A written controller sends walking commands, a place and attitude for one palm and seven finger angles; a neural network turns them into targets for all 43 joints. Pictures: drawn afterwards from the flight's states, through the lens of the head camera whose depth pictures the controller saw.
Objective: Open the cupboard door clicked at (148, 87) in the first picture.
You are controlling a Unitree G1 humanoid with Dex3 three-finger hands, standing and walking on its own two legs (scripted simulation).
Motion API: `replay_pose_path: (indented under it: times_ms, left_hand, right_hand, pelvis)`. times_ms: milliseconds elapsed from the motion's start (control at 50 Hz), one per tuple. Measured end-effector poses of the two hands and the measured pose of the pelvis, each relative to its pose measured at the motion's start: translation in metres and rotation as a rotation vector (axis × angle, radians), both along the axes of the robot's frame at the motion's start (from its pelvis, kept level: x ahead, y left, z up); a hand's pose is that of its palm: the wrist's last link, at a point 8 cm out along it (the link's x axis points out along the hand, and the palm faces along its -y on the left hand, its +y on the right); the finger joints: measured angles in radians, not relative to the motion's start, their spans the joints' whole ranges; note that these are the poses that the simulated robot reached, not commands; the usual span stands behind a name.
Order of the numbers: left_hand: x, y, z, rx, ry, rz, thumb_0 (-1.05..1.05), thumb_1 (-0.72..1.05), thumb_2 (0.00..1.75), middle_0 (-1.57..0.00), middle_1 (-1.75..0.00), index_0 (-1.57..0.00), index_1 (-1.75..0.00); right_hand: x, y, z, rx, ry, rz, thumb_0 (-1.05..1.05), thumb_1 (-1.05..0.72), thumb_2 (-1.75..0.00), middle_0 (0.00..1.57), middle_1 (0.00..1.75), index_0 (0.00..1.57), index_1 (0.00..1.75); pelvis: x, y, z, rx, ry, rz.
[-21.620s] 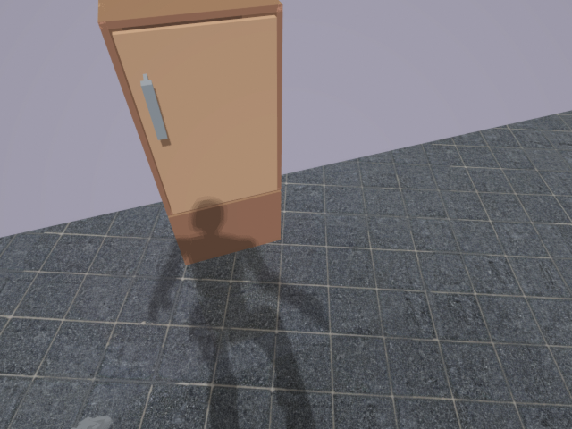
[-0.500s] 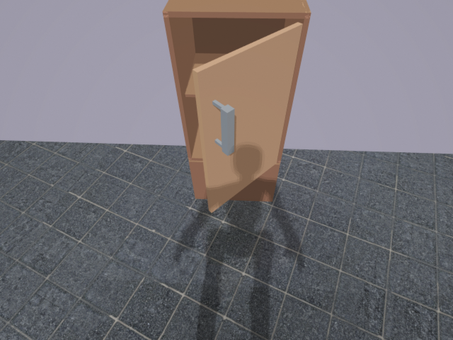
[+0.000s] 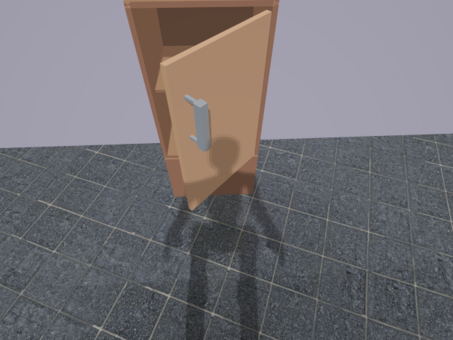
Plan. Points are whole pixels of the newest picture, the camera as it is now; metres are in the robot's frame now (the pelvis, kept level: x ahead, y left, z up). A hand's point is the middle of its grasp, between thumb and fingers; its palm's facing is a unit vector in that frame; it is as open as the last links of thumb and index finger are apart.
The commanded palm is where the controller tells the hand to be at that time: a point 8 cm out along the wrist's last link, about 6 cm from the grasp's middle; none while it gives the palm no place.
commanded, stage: walk to a spot facing it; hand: left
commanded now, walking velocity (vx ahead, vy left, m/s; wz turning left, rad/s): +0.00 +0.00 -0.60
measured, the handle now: (196, 123) +0.61 +0.12 -0.01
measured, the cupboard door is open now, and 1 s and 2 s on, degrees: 45 45 45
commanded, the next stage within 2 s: none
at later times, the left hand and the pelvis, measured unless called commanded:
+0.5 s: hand out of the picture +0.08 +0.17 -0.17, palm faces -0.20 -0.94 -0.27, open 7.4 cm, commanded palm none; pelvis -0.01 -0.03 +0.00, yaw -16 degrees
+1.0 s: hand (182, 326) +0.18 +0.11 -0.18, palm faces -0.53 -0.81 -0.25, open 7.4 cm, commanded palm none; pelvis +0.00 -0.03 -0.01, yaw -34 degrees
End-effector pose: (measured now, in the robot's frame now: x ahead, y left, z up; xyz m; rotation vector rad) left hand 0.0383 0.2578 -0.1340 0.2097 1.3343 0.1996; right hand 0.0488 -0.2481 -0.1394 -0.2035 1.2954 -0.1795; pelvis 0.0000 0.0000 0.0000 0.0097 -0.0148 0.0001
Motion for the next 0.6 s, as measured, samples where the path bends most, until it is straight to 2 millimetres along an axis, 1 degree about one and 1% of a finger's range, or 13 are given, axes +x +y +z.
replay_pose_path:
  times_ms: [60,120,180,220,260,300,360,420,480,520,560,600]
  left_hand:
    - [0.005,-0.006,-0.004,-0.012,0.009,-0.028,0.00,0.90,0.90,-0.20,-0.30,-0.21,-0.30]
    - [0.013,-0.016,-0.002,-0.011,0.005,-0.050,0.00,0.90,0.90,-0.20,-0.30,-0.21,-0.30]
    - [0.023,-0.027,-0.002,0.000,-0.029,-0.077,0.00,0.90,0.90,-0.20,-0.30,-0.21,-0.30]
    - [0.025,-0.032,-0.005,0.017,-0.045,-0.096,0.00,0.90,0.90,-0.20,-0.30,-0.21,-0.30]
    - [0.025,-0.037,-0.003,0.024,-0.034,-0.103,0.00,0.90,0.90,-0.20,-0.30,-0.21,-0.30]
    - [0.025,-0.041,0.001,0.027,-0.014,-0.119,0.00,0.90,0.90,-0.20,-0.30,-0.21,-0.30]
    - [0.027,-0.046,0.005,0.023,0.012,-0.154,0.00,0.90,0.90,-0.20,-0.30,-0.21,-0.30]
    - [0.034,-0.047,0.006,0.015,0.022,-0.190,0.00,0.90,0.90,-0.21,-0.30,-0.21,-0.30]
    - [0.046,-0.045,0.004,0.006,0.017,-0.222,0.00,0.90,0.90,-0.21,-0.30,-0.21,-0.30]
    - [0.056,-0.042,0.000,-0.001,0.009,-0.243,0.00,0.90,0.90,-0.21,-0.30,-0.21,-0.30]
    - [0.070,-0.038,-0.008,-0.013,-0.010,-0.263,0.00,0.90,0.90,-0.21,-0.30,-0.21,-0.30]
    - [0.086,-0.038,-0.010,-0.019,-0.034,-0.294,0.01,0.90,0.90,-0.21,-0.30,-0.21,-0.30]
  right_hand:
    - [-0.018,0.001,-0.006,0.009,0.013,-0.035,0.00,-0.90,-0.90,0.20,0.30,0.20,0.30]
    - [-0.036,-0.003,-0.013,0.024,0.038,-0.059,0.00,-0.90,-0.90,0.20,0.30,0.20,0.30]
    - [-0.050,-0.014,-0.024,0.040,0.064,-0.085,0.00,-0.90,-0.90,0.20,0.30,0.20,0.30]
    - [-0.054,-0.023,-0.030,0.046,0.074,-0.114,0.00,-0.90,-0.90,0.20,0.30,0.21,0.30]
    - [-0.054,-0.032,-0.028,0.041,0.075,-0.136,0.00,-0.90,-0.90,0.20,0.30,0.20,0.30]
    - [-0.048,-0.038,-0.021,0.030,0.050,-0.157,0.00,-0.90,-0.90,0.20,0.30,0.20,0.30]
    - [-0.035,-0.045,-0.008,0.014,-0.017,-0.191,0.00,-0.91,-0.90,0.20,0.30,0.20,0.30]
    - [-0.021,-0.048,0.004,0.001,-0.087,-0.219,0.00,-0.91,-0.90,0.20,0.30,0.20,0.30]
    - [-0.009,-0.047,0.012,-0.015,-0.147,-0.240,0.00,-0.91,-0.90,0.20,0.30,0.20,0.30]
    - [-0.005,-0.045,0.017,-0.030,-0.180,-0.254,0.00,-0.91,-0.90,0.20,0.30,0.20,0.30]
    - [-0.006,-0.044,0.015,-0.057,-0.212,-0.255,0.00,-0.90,-0.90,0.20,0.30,0.20,0.30]
    - [-0.015,-0.041,0.015,-0.070,-0.197,-0.252,0.00,-0.90,-0.90,0.20,0.30,0.20,0.30]
  pelvis:
    - [-0.004,-0.002,-0.004,0.020,0.005,-0.036]
    - [-0.007,-0.008,-0.006,0.024,0.001,-0.063]
    - [-0.008,-0.019,-0.013,0.023,0.003,-0.088]
    - [-0.011,-0.026,-0.018,0.029,0.007,-0.102]
    - [-0.012,-0.029,-0.016,0.018,0.006,-0.114]
    - [-0.012,-0.031,-0.010,0.020,0.014,-0.140]
    - [-0.011,-0.033,-0.003,0.034,0.028,-0.187]
    - [-0.009,-0.032,0.002,0.042,0.038,-0.233]
    - [-0.007,-0.027,0.003,0.040,0.044,-0.272]
    - [-0.006,-0.023,0.001,0.034,0.047,-0.295]
    - [-0.003,-0.018,-0.007,-0.001,0.062,-0.311]
    - [-0.005,-0.018,-0.008,0.004,0.052,-0.326]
